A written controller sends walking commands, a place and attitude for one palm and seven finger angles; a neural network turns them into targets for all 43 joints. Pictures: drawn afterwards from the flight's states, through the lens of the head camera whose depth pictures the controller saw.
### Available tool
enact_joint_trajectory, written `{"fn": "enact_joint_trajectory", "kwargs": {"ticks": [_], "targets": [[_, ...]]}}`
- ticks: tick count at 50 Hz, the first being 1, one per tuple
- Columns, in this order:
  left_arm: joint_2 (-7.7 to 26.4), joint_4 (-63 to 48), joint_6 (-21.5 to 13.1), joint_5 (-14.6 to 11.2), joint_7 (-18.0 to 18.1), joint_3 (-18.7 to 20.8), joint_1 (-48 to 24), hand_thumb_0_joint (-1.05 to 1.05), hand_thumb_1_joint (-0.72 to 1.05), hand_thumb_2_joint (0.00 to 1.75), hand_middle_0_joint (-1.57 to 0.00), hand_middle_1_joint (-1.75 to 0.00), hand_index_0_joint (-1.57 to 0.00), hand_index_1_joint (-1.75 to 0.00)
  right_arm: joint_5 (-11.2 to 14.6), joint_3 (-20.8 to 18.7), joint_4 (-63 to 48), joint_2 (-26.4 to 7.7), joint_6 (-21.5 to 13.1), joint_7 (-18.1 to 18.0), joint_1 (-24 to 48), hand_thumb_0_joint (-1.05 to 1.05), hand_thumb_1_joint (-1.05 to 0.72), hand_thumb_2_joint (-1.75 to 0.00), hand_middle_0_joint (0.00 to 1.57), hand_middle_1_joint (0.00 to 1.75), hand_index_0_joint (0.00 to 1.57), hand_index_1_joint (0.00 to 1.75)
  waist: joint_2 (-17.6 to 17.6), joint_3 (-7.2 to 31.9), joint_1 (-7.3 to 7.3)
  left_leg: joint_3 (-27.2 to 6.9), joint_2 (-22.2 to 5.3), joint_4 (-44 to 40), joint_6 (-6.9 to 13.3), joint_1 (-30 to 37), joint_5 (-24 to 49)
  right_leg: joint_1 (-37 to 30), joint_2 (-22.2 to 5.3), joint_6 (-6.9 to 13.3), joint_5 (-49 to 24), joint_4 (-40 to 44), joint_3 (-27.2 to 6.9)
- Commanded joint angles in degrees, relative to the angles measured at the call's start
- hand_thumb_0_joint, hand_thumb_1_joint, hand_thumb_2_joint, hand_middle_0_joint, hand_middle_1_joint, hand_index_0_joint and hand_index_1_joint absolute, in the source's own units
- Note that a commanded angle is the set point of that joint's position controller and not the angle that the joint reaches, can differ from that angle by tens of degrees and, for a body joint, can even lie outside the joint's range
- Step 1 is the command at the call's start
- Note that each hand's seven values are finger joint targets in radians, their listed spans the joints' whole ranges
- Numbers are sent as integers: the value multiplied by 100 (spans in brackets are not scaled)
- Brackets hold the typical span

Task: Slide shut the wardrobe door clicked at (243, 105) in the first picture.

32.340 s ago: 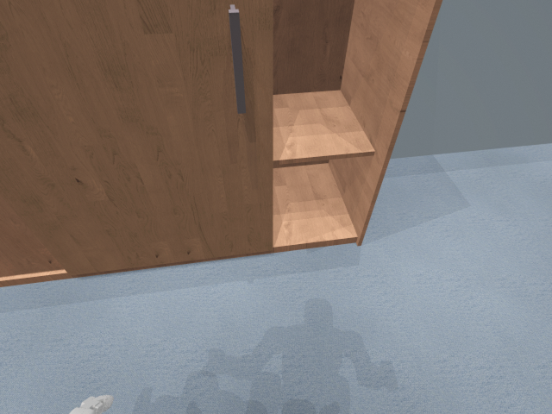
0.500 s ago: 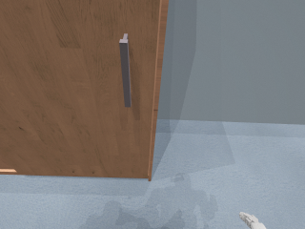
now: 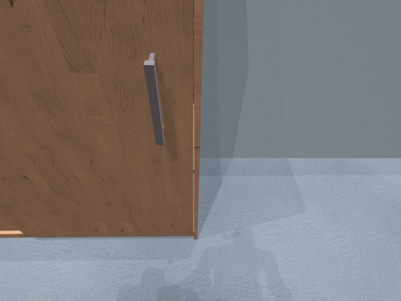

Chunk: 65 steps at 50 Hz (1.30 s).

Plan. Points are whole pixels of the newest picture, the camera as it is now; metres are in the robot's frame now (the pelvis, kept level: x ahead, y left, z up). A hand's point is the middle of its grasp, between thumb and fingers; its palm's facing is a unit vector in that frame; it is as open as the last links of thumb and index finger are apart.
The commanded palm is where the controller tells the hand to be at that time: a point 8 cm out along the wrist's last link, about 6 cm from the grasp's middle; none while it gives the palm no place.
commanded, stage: look again from close up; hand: left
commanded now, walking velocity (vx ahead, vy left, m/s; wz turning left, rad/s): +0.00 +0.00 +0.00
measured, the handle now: (156, 103) +0.54 +0.14 +0.12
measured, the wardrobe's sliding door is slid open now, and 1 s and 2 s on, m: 0.00 0.00 0.00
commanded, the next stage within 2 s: raise the hand with hooked fingers in 1.02 s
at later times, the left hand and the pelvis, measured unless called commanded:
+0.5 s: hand out of the picture +0.05 +0.18 -0.18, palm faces -0.03 -0.98 -0.21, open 7.4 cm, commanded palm none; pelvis +0.04 +0.00 +0.00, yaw -1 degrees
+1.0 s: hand out of the picture +0.07 +0.20 -0.17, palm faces -0.02 -0.97 -0.25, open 7.4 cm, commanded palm none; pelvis +0.05 +0.00 +0.00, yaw -1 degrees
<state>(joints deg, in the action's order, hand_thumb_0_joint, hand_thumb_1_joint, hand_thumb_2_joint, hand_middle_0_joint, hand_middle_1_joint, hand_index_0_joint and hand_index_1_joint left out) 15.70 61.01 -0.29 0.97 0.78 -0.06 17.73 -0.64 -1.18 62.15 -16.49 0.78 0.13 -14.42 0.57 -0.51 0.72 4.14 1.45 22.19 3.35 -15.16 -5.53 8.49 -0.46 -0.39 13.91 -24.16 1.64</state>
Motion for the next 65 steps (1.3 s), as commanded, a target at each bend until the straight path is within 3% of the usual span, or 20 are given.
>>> {"fn": "enact_joint_trajectory", "kwargs": {"ticks": [1,18,38,44,55,56,57,58,59,60,61,62,63,64,65], "targets": [[841,-239,-96,14,75,159,47,0,90,90,-20,-30,-20,-30,-13,-147,-222,-857,-162,-52,157,0,-90,-90,20,30,20,30,-144,-360,-36,-1085,-809,-690,-118,208,-1627,814,-604,272,1055,830,-714],[402,-61,-128,4,166,64,151,0,90,90,-20,-30,-20,-30,35,-61,46,-411,-239,-104,135,0,-90,-90,20,30,20,30,-39,-42,-65,-787,-855,-330,-125,653,168,248,-613,161,-540,664,-591],[432,-13,-108,18,167,100,126,0,90,90,-20,-30,-20,-30,41,-72,28,-511,-271,-150,304,0,-90,-90,20,30,20,30,-128,33,-76,-766,-892,-349,-80,1021,839,81,-634,104,-863,665,-500],[483,5,-85,21,153,105,60,0,90,90,-20,-30,-20,-30,34,-67,38,-553,-262,-150,333,0,-90,-90,20,30,20,30,-94,-149,-75,-827,-897,-525,-91,940,482,114,-634,102,-583,741,-482],[592,18,-104,11,131,114,-9,0,90,90,-20,-30,-20,-30,30,-65,34,-665,-285,-153,373,0,-90,-90,20,30,20,30,-65,-7,-75,-816,-890,-538,-106,1074,585,43,-666,116,-679,826,-528],[55,3,-218,99,369,-34,173,0,90,90,-20,-30,-20,-30,50,57,-336,-278,-305,-98,262,0,-90,-90,20,30,20,30,22,-457,-22,-607,-854,503,-226,619,1336,437,-677,52,-1246,575,-539],[2052,-8136,-1347,-890,354,1678,-3786,0,88,89,-20,-32,-20,-32,380,-255,-2209,-1025,-956,-330,-100,0,-90,-90,20,30,20,30,673,2329,526,-813,-245,144,-404,2485,1828,436,7,172,-1794,-107,162],[2153,-8030,-1326,-601,475,1504,-2770,0,85,88,-20,-33,-20,-33,357,72,-2087,-450,-1396,-539,237,0,-90,-90,20,30,20,30,1441,1795,214,-611,-598,-22,-512,2866,2100,993,67,184,-644,-518,184],[1234,-6798,-1154,-731,618,1155,-1046,0,83,87,-21,-34,-21,-34,245,-57,-1842,-646,-1554,-521,171,0,-90,-90,20,30,20,30,1597,1922,5,-877,-663,-135,-588,2560,1658,1174,95,184,236,-852,216],[-454,-5632,-672,-888,547,229,580,0,81,86,-21,-36,-21,-36,330,-31,-1779,-248,-1550,-435,117,0,-90,-90,20,30,20,30,1083,971,238,-964,-651,-344,-513,2055,832,1631,97,130,549,-1037,243],[-109,-6725,-847,-1049,472,480,-397,0,78,85,-21,-37,-21,-37,271,-134,-2287,-521,-1594,-353,146,0,-90,-90,20,30,20,30,1027,601,179,-1036,-534,-202,-433,1397,19,1534,29,147,489,-918,238],[99,-6606,-1095,-1058,344,703,-446,0,76,84,-21,-39,-21,-39,236,-217,-2453,-614,-1637,-354,302,0,-90,-90,20,30,20,30,690,418,228,-1027,-476,95,-388,936,-623,1648,31,158,397,-681,285],[150,-6079,-1345,-1089,180,953,-210,0,74,83,-21,-40,-21,-40,199,-246,-2574,-639,-1624,-357,414,0,-90,-90,20,30,20,30,261,127,180,-919,-311,387,-376,267,-1134,1724,59,152,410,-545,378],[107,-5210,-1626,-1186,-43,1252,563,0,71,82,-21,-42,-21,-42,173,-273,-2633,-585,-1558,-345,372,0,-90,-90,20,30,20,30,-603,1,8,-816,-247,756,-365,-333,-1156,2036,137,162,567,-624,451],[-19,-4533,-1995,-1372,-369,1421,1119,0,69,81,-22,-43,-22,-43,165,-270,-2734,-565,-1527,-312,527,0,-90,-90,20,30,20,30,-1185,-175,-121,-715,-203,1188,-370,-880,-1013,2418,176,175,660,-889,484]]}}
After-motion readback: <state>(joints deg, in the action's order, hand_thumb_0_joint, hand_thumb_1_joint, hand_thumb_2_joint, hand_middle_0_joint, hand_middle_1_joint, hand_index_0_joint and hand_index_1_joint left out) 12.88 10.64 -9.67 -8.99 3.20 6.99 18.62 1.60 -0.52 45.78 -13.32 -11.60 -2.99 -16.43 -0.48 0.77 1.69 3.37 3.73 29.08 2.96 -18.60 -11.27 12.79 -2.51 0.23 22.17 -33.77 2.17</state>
